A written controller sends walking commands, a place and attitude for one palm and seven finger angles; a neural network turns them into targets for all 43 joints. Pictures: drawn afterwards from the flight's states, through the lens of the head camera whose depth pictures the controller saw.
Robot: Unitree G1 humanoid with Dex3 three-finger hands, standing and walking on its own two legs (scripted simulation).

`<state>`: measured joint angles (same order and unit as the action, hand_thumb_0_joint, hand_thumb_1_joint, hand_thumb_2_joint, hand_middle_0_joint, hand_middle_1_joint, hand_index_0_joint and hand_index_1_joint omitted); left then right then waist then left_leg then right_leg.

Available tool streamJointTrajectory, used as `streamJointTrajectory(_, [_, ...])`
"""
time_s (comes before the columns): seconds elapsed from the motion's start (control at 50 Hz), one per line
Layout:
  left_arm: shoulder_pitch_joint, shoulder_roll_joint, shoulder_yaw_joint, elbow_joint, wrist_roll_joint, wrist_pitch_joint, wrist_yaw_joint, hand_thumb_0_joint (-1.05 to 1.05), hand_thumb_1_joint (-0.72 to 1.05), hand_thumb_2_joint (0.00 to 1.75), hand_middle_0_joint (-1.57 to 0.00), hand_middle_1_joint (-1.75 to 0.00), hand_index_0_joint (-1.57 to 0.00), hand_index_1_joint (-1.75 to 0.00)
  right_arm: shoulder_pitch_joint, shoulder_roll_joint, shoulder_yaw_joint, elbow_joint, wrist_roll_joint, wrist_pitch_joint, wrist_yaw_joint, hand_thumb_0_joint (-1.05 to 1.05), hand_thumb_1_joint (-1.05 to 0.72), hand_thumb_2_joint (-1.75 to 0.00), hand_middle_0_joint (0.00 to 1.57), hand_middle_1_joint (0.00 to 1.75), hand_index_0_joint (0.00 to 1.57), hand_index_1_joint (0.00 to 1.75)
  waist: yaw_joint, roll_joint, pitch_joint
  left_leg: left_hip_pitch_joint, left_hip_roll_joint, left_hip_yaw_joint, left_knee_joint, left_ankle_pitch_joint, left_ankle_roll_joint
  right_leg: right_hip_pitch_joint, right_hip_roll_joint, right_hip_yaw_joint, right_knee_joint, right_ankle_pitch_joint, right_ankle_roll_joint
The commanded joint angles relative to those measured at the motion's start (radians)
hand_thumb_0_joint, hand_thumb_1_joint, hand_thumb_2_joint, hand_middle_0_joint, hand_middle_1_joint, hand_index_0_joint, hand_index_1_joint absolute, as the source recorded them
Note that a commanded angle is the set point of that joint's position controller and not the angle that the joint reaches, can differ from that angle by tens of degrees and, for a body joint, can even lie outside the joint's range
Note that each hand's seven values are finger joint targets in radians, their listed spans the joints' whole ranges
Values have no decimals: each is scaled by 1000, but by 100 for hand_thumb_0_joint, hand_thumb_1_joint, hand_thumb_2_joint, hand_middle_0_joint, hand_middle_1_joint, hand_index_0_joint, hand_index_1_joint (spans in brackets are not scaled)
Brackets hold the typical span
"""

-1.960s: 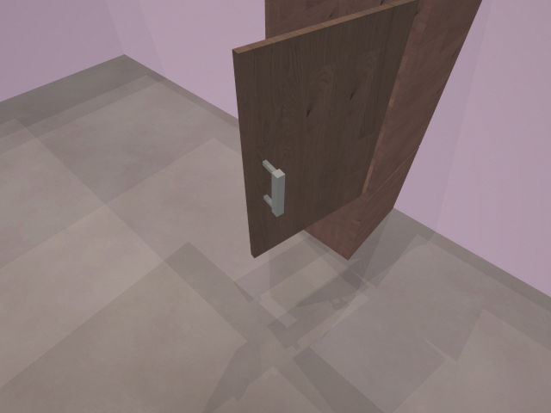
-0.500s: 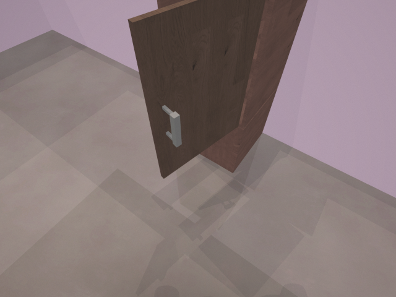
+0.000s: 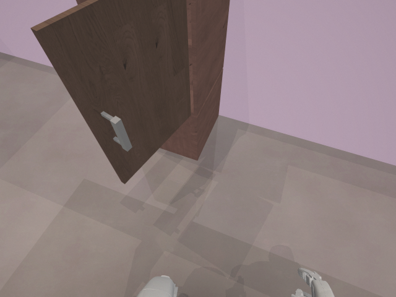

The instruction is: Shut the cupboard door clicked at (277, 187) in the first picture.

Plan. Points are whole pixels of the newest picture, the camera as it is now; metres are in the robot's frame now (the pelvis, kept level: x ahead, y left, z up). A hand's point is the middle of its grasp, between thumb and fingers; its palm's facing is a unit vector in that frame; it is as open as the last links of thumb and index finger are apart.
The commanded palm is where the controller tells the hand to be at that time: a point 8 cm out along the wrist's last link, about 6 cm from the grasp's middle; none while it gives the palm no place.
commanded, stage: walk to a spot facing it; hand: left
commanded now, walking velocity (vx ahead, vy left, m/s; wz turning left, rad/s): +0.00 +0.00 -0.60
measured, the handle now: (116, 131) +0.50 +0.29 -0.06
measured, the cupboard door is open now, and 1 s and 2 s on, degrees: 77 77 77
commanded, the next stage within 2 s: none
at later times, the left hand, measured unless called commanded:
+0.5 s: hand (133, 264) +0.19 +0.18 -0.17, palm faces -0.31 -0.91 -0.29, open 7.4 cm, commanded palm none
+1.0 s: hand (167, 250) +0.23 +0.11 -0.17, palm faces -0.58 -0.79 -0.17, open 7.4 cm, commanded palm none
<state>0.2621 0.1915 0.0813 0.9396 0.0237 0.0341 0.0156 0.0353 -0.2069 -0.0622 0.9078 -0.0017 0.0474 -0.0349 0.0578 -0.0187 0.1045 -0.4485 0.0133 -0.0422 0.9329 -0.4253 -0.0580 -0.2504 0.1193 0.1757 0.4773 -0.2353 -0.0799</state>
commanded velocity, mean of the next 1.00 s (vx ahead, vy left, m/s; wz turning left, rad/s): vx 0.06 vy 0.00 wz -0.60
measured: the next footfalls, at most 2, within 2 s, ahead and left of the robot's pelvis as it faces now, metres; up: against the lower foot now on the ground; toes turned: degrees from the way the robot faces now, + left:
left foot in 0.14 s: +0.05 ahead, +0.16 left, +0.00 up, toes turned -7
right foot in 0.46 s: +0.00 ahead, -0.12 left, +0.00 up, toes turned -21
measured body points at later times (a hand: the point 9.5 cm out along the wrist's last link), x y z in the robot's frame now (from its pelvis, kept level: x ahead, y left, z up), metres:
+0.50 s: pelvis +0.00 +0.01 -0.02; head +0.06 -0.02 +0.42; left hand +0.20 +0.23 -0.15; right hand -0.05 -0.26 -0.17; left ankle +0.00 +0.16 -0.73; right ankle -0.03 -0.11 -0.75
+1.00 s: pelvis +0.03 +0.01 +0.00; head +0.09 -0.01 +0.45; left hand +0.26 +0.15 -0.15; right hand -0.09 -0.20 -0.14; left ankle +0.08 +0.11 -0.74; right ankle -0.07 -0.09 -0.68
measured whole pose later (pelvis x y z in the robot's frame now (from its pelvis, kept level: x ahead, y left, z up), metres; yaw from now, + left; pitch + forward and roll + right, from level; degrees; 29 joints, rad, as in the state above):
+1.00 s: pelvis +0.03 +0.01 +0.00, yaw -38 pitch +2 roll -2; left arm 0.15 0.23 0.09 0.90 0.02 0.07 -0.05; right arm 0.30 -0.17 -0.02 0.91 -0.03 -0.02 -0.02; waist 0.00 -0.02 0.07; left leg -0.21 0.12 0.18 0.46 -0.28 -0.01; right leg -0.46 -0.03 -0.05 0.98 -0.41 0.04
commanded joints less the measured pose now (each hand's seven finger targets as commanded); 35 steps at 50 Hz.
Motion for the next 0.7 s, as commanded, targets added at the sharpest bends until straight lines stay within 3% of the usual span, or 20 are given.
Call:
streamJointTrajectory(0.0, [42, 214, 54, -66, 8, -18, 7, 0, 90, 90, -20, -30, -20, -30, 6, -78, -13, -95, 3, -31, -9, 0, -90, -90, 20, 30, 20, 30, -16, -109, -144, 7, -21, -9, -139, -5, 14, 136, -280, 332, -64, 494, -122])
streamJointTrajectory(0.06, [-25, 208, 50, -84, -2, -13, 4, 0, 90, 90, -20, -30, -20, -30, 130, -89, -14, -70, 6, -45, -16, 0, -90, -90, 20, 30, 20, 30, -77, -82, -188, 256, -19, -6, -437, 155, 25, 15, -218, 289, 11, 424, -45])
streamJointTrajectory(0.08, [-31, 174, 43, -98, -9, -11, 1, 0, 90, 90, -20, -30, -20, -30, 171, -134, -19, -60, -1, -54, -22, 0, -90, -90, 20, 30, 20, 30, -93, 9, -199, 424, 81, -93, -559, 195, 59, -145, -141, 224, 77, 242, 3])
streamJointTrajectory(0.1, [-8, 119, 31, -119, -16, -11, -12, 0, 90, 90, -20, -30, -20, -30, 190, -233, -34, -68, -18, -62, -24, 0, -90, -90, 20, 30, 20, 30, -88, 286, -197, 527, 355, -370, -640, 294, 168, -336, -5, 42, 262, -205, 67])
streamJointTrajectory(0.12, [-31, 139, 29, -141, -4, -18, -19, 0, 90, 90, -20, -30, -20, -30, 199, -255, -33, -89, -19, -54, -25, 0, -90, -90, 20, 30, 20, 30, -81, 279, -152, 419, 505, -447, -649, 401, 270, -349, -51, -87, 476, -412, 109])
streamJointTrajectory(0.14, [-61, 156, 34, -138, 9, -15, -27, 0, 90, 90, -20, -30, -20, -30, 204, -230, -25, -87, -33, -57, -27, 0, -90, -90, 20, 30, 20, 30, -90, 165, -129, 357, 474, -418, -636, 509, 293, -351, -71, -92, 619, -385, 123])
streamJointTrajectory(0.18, [-59, 139, 37, -116, 4, -8, -37, 0, 90, 90, -20, -30, -20, -30, 153, -186, -8, -95, -34, -56, -25, 0, -90, -90, 20, 30, 20, 30, -48, 231, -115, 314, 349, -189, -579, 670, 236, -341, -113, -111, 731, -289, 138])
streamJointTrajectory(0.22, [-77, 117, 27, -120, -2, -2, -49, 0, 90, 90, -20, -30, -20, -30, 146, -173, -4, -103, -34, -57, -24, 0, -90, -90, 20, 30, 20, 30, -45, 199, -131, 342, 290, -51, -541, 747, 203, -320, -132, -167, 653, -260, 143])
streamJointTrajectory(0.3, [-129, 99, 9, -133, -4, 3, -59, 0, 90, 90, -20, -30, -20, -30, 215, -204, -18, -69, -33, -52, -14, 0, -90, -90, 20, 30, 20, 30, -79, 243, -142, 336, 273, 48, -514, 716, 177, -187, -123, -247, 394, -216, 131])
streamJointTrajectory(0.34, [-147, 105, 7, -137, -5, 0, -60, 0, 90, 90, -20, -30, -20, -30, 230, -220, -25, -61, -33, -48, -10, 0, -90, -90, 20, 30, 20, 30, -88, 265, -126, 322, 296, 45, -497, 707, 170, -143, -115, -265, 311, -216, 117])
streamJointTrajectory(0.38, [-115, 116, 9, -125, -5, -6, -58, 0, 90, 90, -20, -30, -20, -30, 222, -231, -30, -60, -30, -43, -6, 0, -90, -90, 20, 30, 20, 30, -65, 230, -137, 300, 292, 72, -437, 664, 138, -43, -102, -281, 170, -124, 99])
streamJointTrajectory(0.4, [-65, 133, 14, -108, -5, -11, -55, 0, 90, 90, -20, -30, -20, -30, 211, -235, -33, -64, -25, -41, -3, 0, -90, -90, 20, 30, 20, 30, -35, 204, -156, 262, 270, 105, -353, 611, 100, 62, -102, -286, 40, -4, 88])
streamJointTrajectory(0.42, [9, 199, 25, -86, -1, -21, -46, 0, 90, 90, -20, -30, -20, -30, 215, -208, -32, -77, -16, -40, 6, 0, -90, -90, 20, 30, 20, 30, -4, 71, -202, 136, 225, 158, -203, 475, 47, 260, -190, -179, -46, 225, 51])
streamJointTrajectory(0.44, [67, 325, 53, -67, 8, -29, -27, 0, 90, 90, -20, -30, -20, -30, 179, -113, -8, -119, -8, -40, 10, 0, -90, -90, 20, 30, 20, 30, 25, -304, -208, -150, 68, 238, 45, -139, -15, 405, -476, 199, -86, 609, -69])
streamJointTrajectory(0.46, [109, 343, 48, -57, -9, -25, -15, 0, 90, 90, -20, -30, -20, -30, 147, -151, -6, -129, -6, -28, -1, 0, -90, -90, 20, 30, 20, 30, 60, -247, -203, -153, 73, 87, 170, -241, -5, 314, -536, 216, -81, 680, -154])
streamJointTrajectory(0.5, [10, 281, 46, -81, 0, -16, 3, 0, 90, 90, -20, -30, -20, -30, 124, -140, -8, -112, -7, -26, -8, 0, -90, -90, 20, 30, 20, 30, 11, -278, -171, -200, 90, 27, 248, -158, -7, 258, -431, 194, -54, 562, -155])
streamJointTrajectory(0.54, [-67, 247, 35, -112, 1, -11, 6, 0, 90, 90, -20, -30, -20, -30, 142, -123, -8, -86, -7, -21, 1, 0, -90, -90, 20, 30, 20, 30, -30, -142, -168, -96, 82, 47, 188, -71, -15, 150, -369, 110, -52, 470, -123])
streamJointTrajectory(0.6, [-101, 254, 31, -125, 7, -9, 0, 0, 90, 90, -20, -30, -20, -30, 166, -100, -7, -72, -8, -13, 9, 0, -90, -90, 20, 30, 20, 30, -49, -101, -130, 8, 45, 75, 45, -22, -14, 17, -336, 124, -97, 280, -111])
streamJointTrajectory(0.64, [-129, 256, 35, -132, 11, -6, -4, 0, 90, 90, -20, -30, -20, -30, 203, -96, -7, -70, -6, -21, 9, 0, -90, -90, 20, 30, 20, 30, -66, -141, -127, 68, 30, 82, -86, -16, -6, -17, -320, 139, -97, 205, -104])
streamJointTrajectory(0.68, [-151, 245, 35, -135, 4, -1, -9, 0, 90, 90, -20, -30, -20, -30, 255, -100, -7, -58, -6, -29, 3, 0, -90, -90, 20, 30, 20, 30, -93, -128, -119, 175, 8, 92, -248, 70, 0, -82, -289, 154, -70, 152, -74])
